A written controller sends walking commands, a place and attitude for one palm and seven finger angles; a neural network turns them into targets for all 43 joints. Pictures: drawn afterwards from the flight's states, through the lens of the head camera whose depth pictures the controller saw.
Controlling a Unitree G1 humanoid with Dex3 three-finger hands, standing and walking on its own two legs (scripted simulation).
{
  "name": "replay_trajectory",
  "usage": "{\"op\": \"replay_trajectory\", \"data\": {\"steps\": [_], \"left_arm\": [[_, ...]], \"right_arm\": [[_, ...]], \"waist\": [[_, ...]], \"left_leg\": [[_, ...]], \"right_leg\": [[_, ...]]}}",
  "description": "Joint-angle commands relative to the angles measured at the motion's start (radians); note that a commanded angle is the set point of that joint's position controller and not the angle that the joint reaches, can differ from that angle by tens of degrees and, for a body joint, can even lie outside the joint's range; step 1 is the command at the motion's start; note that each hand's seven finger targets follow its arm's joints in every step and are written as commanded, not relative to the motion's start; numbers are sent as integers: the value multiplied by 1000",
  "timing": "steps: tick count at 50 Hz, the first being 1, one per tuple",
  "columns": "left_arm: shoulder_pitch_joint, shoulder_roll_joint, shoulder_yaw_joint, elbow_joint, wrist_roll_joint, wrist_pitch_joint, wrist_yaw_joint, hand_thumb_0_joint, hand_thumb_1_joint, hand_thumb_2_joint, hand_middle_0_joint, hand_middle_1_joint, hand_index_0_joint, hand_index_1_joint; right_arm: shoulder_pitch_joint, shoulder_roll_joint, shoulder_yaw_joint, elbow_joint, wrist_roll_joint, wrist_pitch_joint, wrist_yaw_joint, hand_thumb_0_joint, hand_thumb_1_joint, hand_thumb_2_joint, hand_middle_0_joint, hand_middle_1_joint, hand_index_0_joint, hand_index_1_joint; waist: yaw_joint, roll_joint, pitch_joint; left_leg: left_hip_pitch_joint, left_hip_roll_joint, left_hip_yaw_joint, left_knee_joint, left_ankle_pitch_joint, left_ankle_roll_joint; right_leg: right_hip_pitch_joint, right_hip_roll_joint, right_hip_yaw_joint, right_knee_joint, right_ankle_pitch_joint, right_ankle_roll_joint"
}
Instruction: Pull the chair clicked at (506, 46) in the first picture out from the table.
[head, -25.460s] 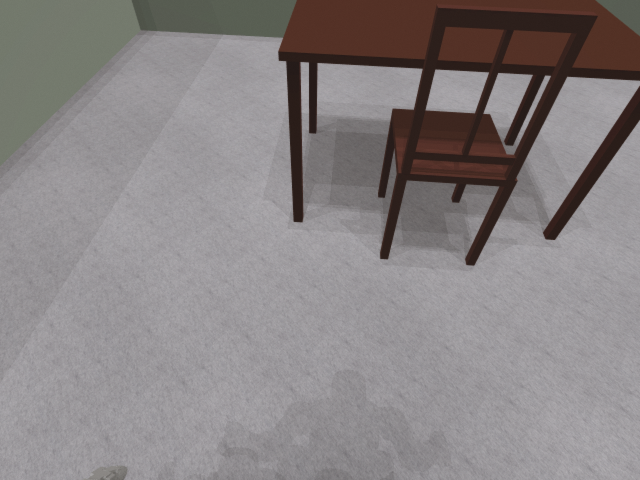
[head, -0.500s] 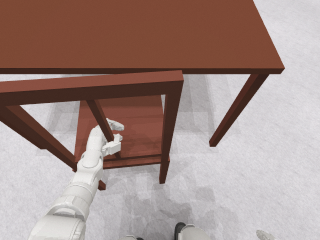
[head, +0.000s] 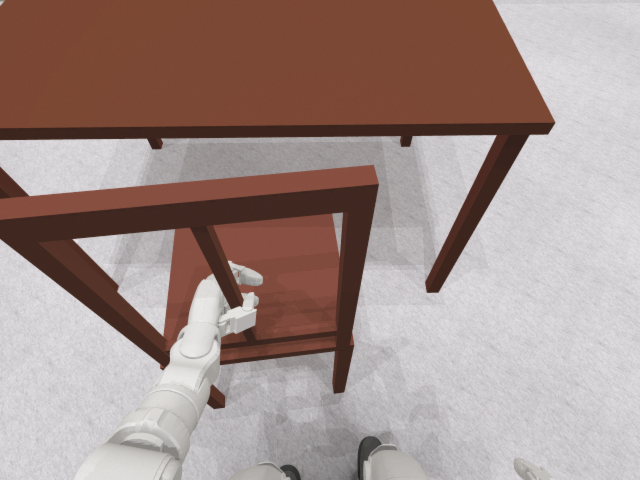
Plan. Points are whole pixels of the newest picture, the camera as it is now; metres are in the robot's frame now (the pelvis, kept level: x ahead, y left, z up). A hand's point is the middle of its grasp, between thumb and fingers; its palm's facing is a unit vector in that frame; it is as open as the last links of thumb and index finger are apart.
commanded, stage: step backward, pulling the chair out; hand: left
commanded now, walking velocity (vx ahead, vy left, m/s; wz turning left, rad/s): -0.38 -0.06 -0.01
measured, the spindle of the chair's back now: (232, 292) +0.36 +0.13 -0.04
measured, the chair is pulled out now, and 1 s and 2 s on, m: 0.17 0.28 0.55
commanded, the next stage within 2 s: stop walking, hand still on the chair in 1.82 s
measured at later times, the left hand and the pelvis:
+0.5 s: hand (244, 339) +0.30 +0.11 -0.07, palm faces -0.04 -0.98 -0.18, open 5.0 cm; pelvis -0.06 +0.01 +0.00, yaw +1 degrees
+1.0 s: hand (233, 399) +0.22 +0.12 -0.07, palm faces -0.09 -0.98 -0.19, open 5.0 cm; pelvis -0.13 +0.02 +0.00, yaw -3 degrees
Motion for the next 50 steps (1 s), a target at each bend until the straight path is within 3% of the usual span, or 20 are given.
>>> {"op": "replay_trajectory", "data": {"steps": [1,4,8,10,13,16,19,21,23,25,27,29,31,33,37,40,43,45,48,50], "left_arm": [[-369,160,-7,-228,31,-66,24,0,900,900,-500,-1450,-500,-1450],[-386,165,5,-226,34,-58,22,0,900,900,-500,-1450,-500,-1450],[-406,179,6,-209,50,-58,22,0,900,900,-500,-1450,-500,-1450],[-371,220,42,-185,45,-66,28,0,900,900,-500,-1450,-500,-1450],[-340,254,54,-160,43,-71,33,0,900,900,-500,-1450,-500,-1450],[-339,253,61,-175,47,-48,31,0,900,900,-500,-1450,-500,-1450],[-323,236,50,-199,45,-15,26,0,900,900,-500,-1450,-500,-1450],[-324,213,30,-241,43,-8,22,0,900,900,-500,-1450,-500,-1450],[-299,169,-7,-265,41,-13,19,0,900,900,-500,-1450,-500,-1450],[-361,119,-22,-308,41,-24,17,0,900,900,-500,-1450,-500,-1450],[-370,143,6,-311,39,-28,19,0,900,900,-500,-1450,-500,-1450],[-372,131,-3,-287,60,-39,17,0,900,900,-500,-1450,-500,-1450],[-382,140,-8,-258,75,-53,12,0,900,900,-500,-1450,-500,-1450],[-362,207,33,-251,76,-62,15,0,900,900,-500,-1450,-500,-1450],[-285,272,67,-226,59,-65,22,0,900,900,-500,-1450,-500,-1450],[-279,269,75,-228,62,-43,25,0,900,900,-500,-1450,-500,-1450],[-272,249,66,-248,58,-12,25,0,900,900,-500,-1450,-500,-1450],[-279,215,35,-281,54,-11,21,0,900,900,-500,-1450,-500,-1450],[-330,140,-17,-318,53,-29,13,0,900,900,-500,-1450,-500,-1450],[-345,140,-2,-298,50,-35,15,0,900,900,-500,-1450,-500,-1450]], "right_arm": [[-2,-115,-27,-106,-3,-49,-16,0,-900,-900,200,300,200,300],[1,-108,-31,-95,-17,-49,-14,0,-900,-900,200,300,200,300],[-4,-115,-38,-75,-25,-55,-13,0,-900,-900,200,300,200,300],[17,-115,-49,-70,-21,-61,-14,0,-900,-900,200,300,200,300],[49,-110,-57,-52,-19,-72,-3,0,-900,-900,200,300,200,300],[27,-101,-44,-45,-18,-83,11,0,-900,-900,200,300,200,300],[32,-109,-37,-40,-18,-74,11,0,-900,-900,200,300,200,300],[19,-126,-43,-65,-22,-63,3,0,-900,-900,200,300,200,300],[-13,-130,-45,-111,-20,-44,5,0,-900,-900,200,300,200,300],[-54,-110,-34,-141,-29,-40,5,0,-900,-900,200,300,200,300],[-28,-103,-43,-122,-36,-42,5,0,-900,-900,200,300,200,300],[-10,-104,-48,-96,-49,-53,18,0,-900,-900,200,300,200,300],[-11,-110,-48,-77,-54,-55,22,0,-900,-900,200,300,200,300],[22,-118,-59,-63,-48,-50,16,0,-900,-900,200,300,200,300],[-6,-98,-60,-80,-38,-49,5,0,-900,-900,200,300,200,300],[-31,-85,-38,-83,-37,-57,7,0,-900,-900,200,300,200,300],[-16,-92,-24,-71,-36,-58,3,0,-900,-900,200,300,200,300],[-27,-118,-33,-92,-41,-53,-5,0,-900,-900,200,300,200,300],[-72,-109,-33,-146,-48,-38,9,0,-900,-900,200,300,200,300],[-47,-99,-39,-117,-53,-49,13,0,-900,-900,200,300,200,300]], "waist": [[31,158,-361],[29,116,-372],[27,67,-319],[23,-28,-372],[12,-148,-401],[15,-176,-428],[1,-139,-455],[11,-58,-436],[29,99,-403],[36,204,-360],[35,142,-396],[28,130,-397],[25,165,-365],[5,89,-446],[11,-35,-451],[26,-155,-432],[6,-146,-442],[11,-37,-397],[30,279,-335],[33,239,-346]], "left_leg": [[93,252,-255,-225,-54,22],[128,266,-233,-141,176,31],[15,226,-204,-106,1,1],[46,160,-166,-16,-74,-26],[121,43,-128,156,-233,-71],[84,24,-165,191,-246,-79],[133,43,-162,9,-132,-77],[144,99,-175,-114,62,-53],[131,213,-201,-183,24,-9],[58,301,-289,-245,1,42],[186,328,-291,-142,339,63],[269,317,-242,-57,521,39],[232,296,-212,-42,482,9],[260,250,-167,-5,513,-30],[161,89,-102,137,-55,-91],[65,43,-169,212,-255,-87],[144,59,-165,10,-124,-80],[179,142,-214,-142,150,-36],[78,329,-358,-295,-75,58],[181,364,-374,-220,184,99]], "right_leg": [[144,-22,31,173,-186,-15],[163,-28,43,201,-110,-18],[206,-63,95,142,-65,-40],[187,-120,181,54,-37,-66],[134,-287,364,-179,-86,-134],[260,-342,341,-170,148,-159],[329,-293,243,-91,298,-114],[325,-173,143,-39,240,-46],[261,-74,41,62,-78,-5],[220,-13,7,262,-203,-9],[176,-7,16,270,-178,-10],[190,-28,24,154,-72,-18],[222,-47,33,93,30,-28],[295,-75,73,57,353,-30],[288,-273,284,-116,349,-121],[332,-329,274,-154,313,-151],[355,-267,177,-84,368,-106],[287,-118,78,-24,176,-19],[210,12,-3,248,-294,-10],[156,11,16,326,-330,-18]]}}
